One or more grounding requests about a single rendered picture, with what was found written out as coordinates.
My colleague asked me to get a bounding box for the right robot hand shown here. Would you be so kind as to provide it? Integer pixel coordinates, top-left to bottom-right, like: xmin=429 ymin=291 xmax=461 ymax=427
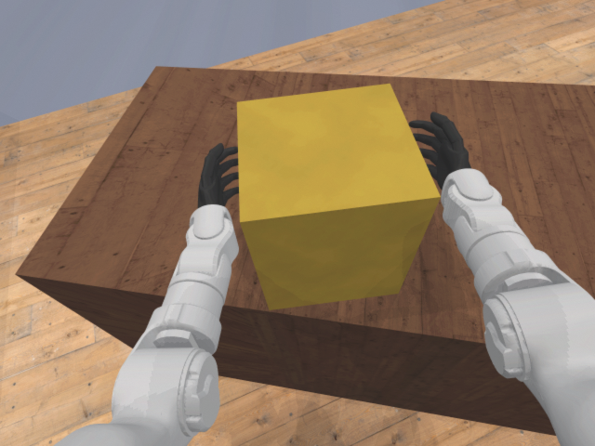
xmin=409 ymin=111 xmax=471 ymax=190

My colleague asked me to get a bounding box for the robot right upper arm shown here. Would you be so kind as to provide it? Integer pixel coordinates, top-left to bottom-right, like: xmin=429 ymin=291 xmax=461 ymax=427
xmin=483 ymin=282 xmax=595 ymax=446

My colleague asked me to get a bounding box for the right robot forearm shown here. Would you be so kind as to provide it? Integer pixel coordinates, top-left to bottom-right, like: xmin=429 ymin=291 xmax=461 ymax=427
xmin=441 ymin=168 xmax=595 ymax=305

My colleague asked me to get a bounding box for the left robot hand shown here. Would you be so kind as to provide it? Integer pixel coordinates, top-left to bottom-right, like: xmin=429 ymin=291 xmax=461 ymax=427
xmin=198 ymin=143 xmax=239 ymax=208

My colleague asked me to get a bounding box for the carton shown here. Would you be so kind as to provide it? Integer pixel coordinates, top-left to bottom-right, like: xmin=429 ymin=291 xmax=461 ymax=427
xmin=237 ymin=84 xmax=441 ymax=310

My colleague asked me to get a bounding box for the pedestal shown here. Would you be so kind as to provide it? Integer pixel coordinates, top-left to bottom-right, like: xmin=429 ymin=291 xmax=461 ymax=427
xmin=15 ymin=66 xmax=595 ymax=436

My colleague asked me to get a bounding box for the left robot forearm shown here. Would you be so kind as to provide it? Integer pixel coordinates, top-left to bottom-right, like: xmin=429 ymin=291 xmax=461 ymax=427
xmin=112 ymin=204 xmax=239 ymax=415

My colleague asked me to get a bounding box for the robot left upper arm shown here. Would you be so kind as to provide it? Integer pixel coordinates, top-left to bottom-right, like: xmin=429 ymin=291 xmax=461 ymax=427
xmin=53 ymin=348 xmax=220 ymax=446

